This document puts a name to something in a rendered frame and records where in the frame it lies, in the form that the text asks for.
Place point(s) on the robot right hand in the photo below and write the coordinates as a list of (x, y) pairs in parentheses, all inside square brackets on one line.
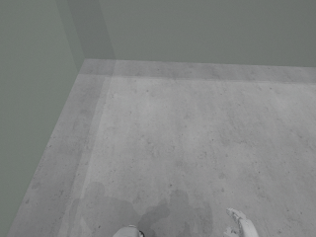
[(246, 226)]

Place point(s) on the robot left thigh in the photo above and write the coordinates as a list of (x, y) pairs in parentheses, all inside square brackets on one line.
[(128, 232)]

